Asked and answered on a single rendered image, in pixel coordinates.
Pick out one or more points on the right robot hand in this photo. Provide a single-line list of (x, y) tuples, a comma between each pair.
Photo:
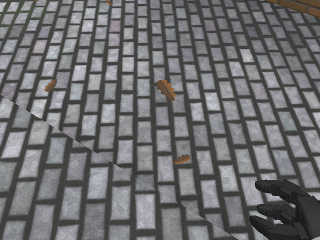
[(299, 223)]

